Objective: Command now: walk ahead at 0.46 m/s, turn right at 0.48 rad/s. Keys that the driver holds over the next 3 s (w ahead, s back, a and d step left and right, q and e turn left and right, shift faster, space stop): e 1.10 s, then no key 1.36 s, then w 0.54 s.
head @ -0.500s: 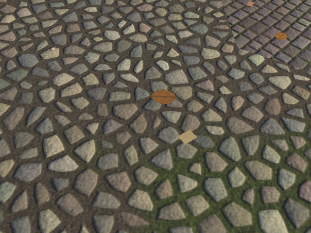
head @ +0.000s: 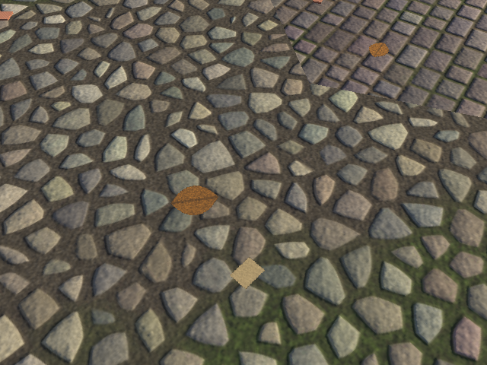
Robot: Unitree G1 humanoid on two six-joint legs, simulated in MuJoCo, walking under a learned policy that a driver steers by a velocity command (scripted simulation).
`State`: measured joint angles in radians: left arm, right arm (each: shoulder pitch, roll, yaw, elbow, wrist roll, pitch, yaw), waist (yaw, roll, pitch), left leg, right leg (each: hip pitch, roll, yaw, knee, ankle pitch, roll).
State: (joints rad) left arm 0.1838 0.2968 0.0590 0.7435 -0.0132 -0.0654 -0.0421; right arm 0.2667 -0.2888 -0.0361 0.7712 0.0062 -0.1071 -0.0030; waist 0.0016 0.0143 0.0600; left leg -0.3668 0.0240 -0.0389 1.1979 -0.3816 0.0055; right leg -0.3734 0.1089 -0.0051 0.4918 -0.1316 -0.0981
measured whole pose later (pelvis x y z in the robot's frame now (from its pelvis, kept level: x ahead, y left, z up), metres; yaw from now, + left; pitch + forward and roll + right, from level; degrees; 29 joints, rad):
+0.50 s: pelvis +0.19 +0.04 +0.00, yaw -18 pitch +1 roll +0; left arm 0.22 0.34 0.08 0.68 -0.02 0.07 0.04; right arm 0.10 -0.25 -0.03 0.66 -0.03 -0.02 -0.02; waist 0.01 -0.03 0.07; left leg -0.38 0.00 0.03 0.46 -0.11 0.03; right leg -0.49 0.03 0.07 1.17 -0.48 0.08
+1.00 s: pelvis +0.19 +0.00 +0.02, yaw -35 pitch +2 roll +3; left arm 0.22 0.30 0.06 0.61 0.00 0.03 0.03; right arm 0.10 -0.33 -0.10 0.73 0.00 0.02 -0.03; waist 0.01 0.03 0.05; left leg -0.54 -0.01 -0.04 1.03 -0.34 -0.08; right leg -0.28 0.03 0.10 0.46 -0.21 -0.05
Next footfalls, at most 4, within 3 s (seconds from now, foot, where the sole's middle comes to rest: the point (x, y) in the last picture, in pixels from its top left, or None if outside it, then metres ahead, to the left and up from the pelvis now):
0.32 left None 0.35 0.11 -0.77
0.76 right None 0.19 -0.10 -0.77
1.24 left None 0.32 0.07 -0.77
1.54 right None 0.12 -0.10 -0.77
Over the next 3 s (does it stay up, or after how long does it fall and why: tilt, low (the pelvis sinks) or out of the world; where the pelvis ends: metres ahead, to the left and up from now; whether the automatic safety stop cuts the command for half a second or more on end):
stays up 0.31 -0.08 0.01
